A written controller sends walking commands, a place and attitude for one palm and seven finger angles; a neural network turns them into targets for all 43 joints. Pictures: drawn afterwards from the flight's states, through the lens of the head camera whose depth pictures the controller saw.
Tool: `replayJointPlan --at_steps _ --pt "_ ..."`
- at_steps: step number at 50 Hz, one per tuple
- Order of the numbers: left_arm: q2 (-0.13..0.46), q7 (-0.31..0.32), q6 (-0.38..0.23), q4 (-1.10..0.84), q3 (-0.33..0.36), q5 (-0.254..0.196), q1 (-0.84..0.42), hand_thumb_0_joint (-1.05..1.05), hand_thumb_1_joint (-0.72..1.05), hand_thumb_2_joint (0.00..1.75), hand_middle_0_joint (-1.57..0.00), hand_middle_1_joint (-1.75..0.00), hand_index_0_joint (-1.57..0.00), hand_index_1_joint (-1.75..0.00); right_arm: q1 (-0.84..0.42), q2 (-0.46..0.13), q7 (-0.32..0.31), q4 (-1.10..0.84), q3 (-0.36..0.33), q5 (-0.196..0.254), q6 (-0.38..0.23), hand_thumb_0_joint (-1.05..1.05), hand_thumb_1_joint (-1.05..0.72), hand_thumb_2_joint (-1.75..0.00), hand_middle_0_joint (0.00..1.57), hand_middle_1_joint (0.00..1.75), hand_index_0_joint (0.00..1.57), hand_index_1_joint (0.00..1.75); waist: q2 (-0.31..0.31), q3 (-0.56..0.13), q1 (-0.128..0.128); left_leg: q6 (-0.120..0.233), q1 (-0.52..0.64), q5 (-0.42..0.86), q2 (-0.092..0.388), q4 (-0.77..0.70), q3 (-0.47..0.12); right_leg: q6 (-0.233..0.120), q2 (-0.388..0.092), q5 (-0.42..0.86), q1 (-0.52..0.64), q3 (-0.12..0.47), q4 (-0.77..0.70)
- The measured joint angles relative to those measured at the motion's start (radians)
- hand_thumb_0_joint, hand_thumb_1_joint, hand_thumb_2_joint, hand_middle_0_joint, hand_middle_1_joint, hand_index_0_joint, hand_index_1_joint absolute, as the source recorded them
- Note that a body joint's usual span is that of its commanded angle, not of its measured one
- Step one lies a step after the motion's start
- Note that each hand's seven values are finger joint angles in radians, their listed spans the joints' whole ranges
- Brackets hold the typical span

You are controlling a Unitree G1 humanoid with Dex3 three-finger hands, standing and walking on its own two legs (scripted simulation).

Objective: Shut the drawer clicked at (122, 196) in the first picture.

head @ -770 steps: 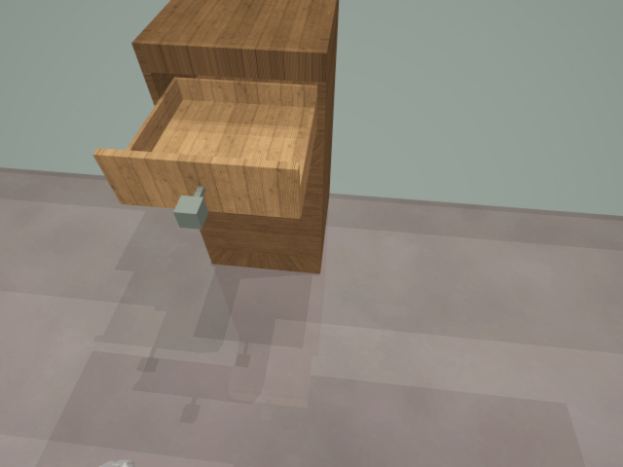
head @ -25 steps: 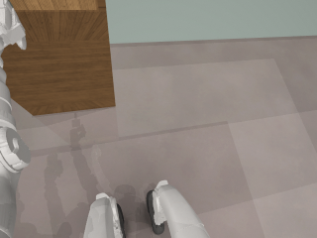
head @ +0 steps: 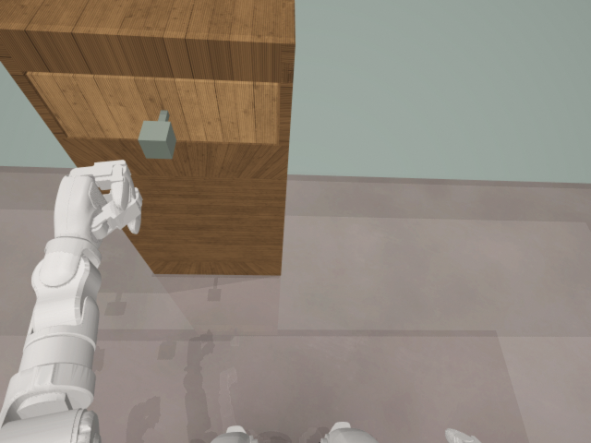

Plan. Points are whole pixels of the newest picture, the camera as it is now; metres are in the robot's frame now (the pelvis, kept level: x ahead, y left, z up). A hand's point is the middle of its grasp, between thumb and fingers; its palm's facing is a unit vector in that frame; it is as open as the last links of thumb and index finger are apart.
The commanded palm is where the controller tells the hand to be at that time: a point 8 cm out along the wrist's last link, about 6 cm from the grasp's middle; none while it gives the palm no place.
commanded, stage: draw the hand back to the body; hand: left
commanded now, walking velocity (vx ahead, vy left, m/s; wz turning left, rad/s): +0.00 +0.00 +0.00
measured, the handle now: (160, 130) +0.60 +0.21 +0.01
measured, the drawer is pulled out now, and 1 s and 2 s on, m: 0.00 0.00 0.00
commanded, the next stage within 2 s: step back with the hand held close in 1.04 s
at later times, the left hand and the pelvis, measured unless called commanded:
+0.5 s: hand (58, 287) +0.27 +0.22 +0.14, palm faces +0.30 -0.91 -0.28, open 3.3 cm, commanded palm +0.22 +0.26 +0.16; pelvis +0.00 -0.01 +0.04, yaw +2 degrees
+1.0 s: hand out of the picture +0.16 +0.21 +0.21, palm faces +0.43 -0.80 -0.42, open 3.3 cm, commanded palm +0.11 +0.26 +0.22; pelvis -0.01 -0.03 +0.05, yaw +2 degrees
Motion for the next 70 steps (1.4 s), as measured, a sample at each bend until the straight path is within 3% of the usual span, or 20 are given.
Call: replayJointPlan --at_steps 9,13,17,21,26,34,45,55,60,65,70 --pt "-0.051 -0.035 0.041 -0.181 -0.08 -0.04 0.182 0.02 0.89 0.9 -1.4 -1.6 -1.4 -1.6 -0.099 -0.013 -0.027 -0.024 -0.003 0.015 -0.038 0.0 -0.91 -0.89 0.2 0.3 0.2 0.29 0.009 0.011 0.052 -0.003 0.166 0.026 -0.022 -0.078 -0.006 0.0 -0.018 0.007 0.161 -0.004 -0.055" --pt "-0.045 0.115 0.121 -0.295 -0.129 0.056 0.265 0.02 0.89 0.9 -1.4 -1.6 -1.4 -1.6 -0.137 0.004 -0.055 -0.032 0.005 0.019 -0.023 0.0 -0.91 -0.89 0.2 0.3 0.2 0.29 0.003 0.04 0.08 -0.004 0.27 0.058 -0.028 -0.155 0.005 -0.002 -0.022 0.03 0.253 0.008 -0.11" --pt "-0.055 0.232 0.187 -0.398 -0.159 0.101 0.355 0.02 0.89 0.9 -1.4 -1.6 -1.4 -1.6 -0.161 0.015 -0.078 -0.026 0.019 0.018 -0.018 0.0 -0.91 -0.89 0.2 0.3 0.2 0.29 0.011 0.065 0.102 -0.008 0.381 0.102 -0.034 -0.251 0.007 -0.005 -0.025 0.066 0.358 0.012 -0.193" --pt "-0.063 0.289 0.221 -0.472 -0.167 0.12 0.419 0.02 0.89 0.9 -1.4 -1.6 -1.4 -1.6 -0.174 0.021 -0.089 -0.007 0.032 0.013 -0.026 0.0 -0.91 -0.89 0.2 0.3 0.2 0.29 0.015 0.09 0.121 -0.011 0.48 0.14 -0.038 -0.336 0.004 -0.008 -0.026 0.097 0.453 0.01 -0.267" --pt "-0.066 0.311 0.233 -0.569 -0.155 0.127 0.501 0.02 0.89 0.9 -1.4 -1.6 -1.4 -1.6 -0.18 0.024 -0.089 0.017 0.041 0.002 -0.044 0.01 -0.91 -0.89 0.2 0.3 0.2 0.29 0.021 0.115 0.135 -0.016 0.575 0.177 -0.039 -0.419 0.0 -0.013 -0.023 0.128 0.545 0.009 -0.341" --pt "-0.056 0.312 0.222 -0.778 -0.106 0.126 0.698 0.02 0.89 0.9 -1.4 -1.6 -1.4 -1.6 -0.169 0.023 -0.077 0.039 0.026 -0.014 -0.071 0.01 -0.91 -0.89 0.2 0.3 0.2 0.29 0.034 0.131 0.142 -0.026 0.66 0.205 -0.03 -0.487 0.001 -0.021 -0.012 0.156 0.628 0.011 -0.41" --pt "-0.03 0.321 0.176 -1.029 -0.031 0.129 0.939 0.02 0.89 0.9 -1.4 -1.6 -1.4 -1.6 -0.142 0.013 -0.078 0.054 -0.006 -0.02 -0.129 0.01 -0.91 -0.89 0.2 0.3 0.2 0.29 0.055 0.125 0.159 -0.034 0.68 0.203 -0.018 -0.483 -0.004 -0.029 0.0 0.163 0.657 0.006 -0.424" --pt "-0.058 0.328 0.155 -0.986 -0.037 0.138 0.915 0.02 0.89 0.9 -1.4 -1.6 -1.41 -1.6 -0.145 0.023 -0.093 0.069 -0.007 -0.022 -0.157 0.01 -0.91 -0.89 0.2 0.3 0.2 0.29 0.059 0.14 0.165 -0.036 0.672 0.207 -0.015 -0.468 -0.011 -0.032 0.003 0.168 0.654 -0.002 -0.416" --pt "-0.051 0.325 0.147 -0.999 -0.034 0.142 0.918 0.02 0.89 0.9 -1.4 -1.6 -1.41 -1.6 -0.136 0.029 -0.09 0.067 -0.003 -0.024 -0.167 0.01 -0.91 -0.89 0.2 0.3 0.2 0.29 0.053 0.134 0.156 -0.036 0.67 0.207 -0.014 -0.467 -0.007 -0.032 0.004 0.17 0.652 0.002 -0.416" --pt "-0.023 0.329 0.081 -1.012 0.042 0.148 0.923 0.02 0.88 0.9 -1.4 -1.6 -1.41 -1.6 -0.147 0.027 -0.075 0.046 -0.012 -0.029 -0.124 0.01 -0.91 -0.89 0.2 0.3 0.2 0.3 0.045 0.122 0.121 -0.033 0.599 0.209 -0.01 -0.445 -0.009 -0.028 0.007 0.189 0.596 0.0 -0.425" --pt "-0.025 0.328 0.079 -1.028 0.029 0.152 0.978 0.02 0.89 0.9 -1.4 -1.6 -1.41 -1.6 -0.152 0.013 -0.078 0.033 -0.038 -0.027 -0.079 0.01 -0.91 -0.89 0.2 0.3 0.2 0.29 0.031 0.125 0.098 -0.017 0.562 0.232 -0.029 -0.463 0.009 -0.012 -0.013 0.199 0.539 0.017 -0.408"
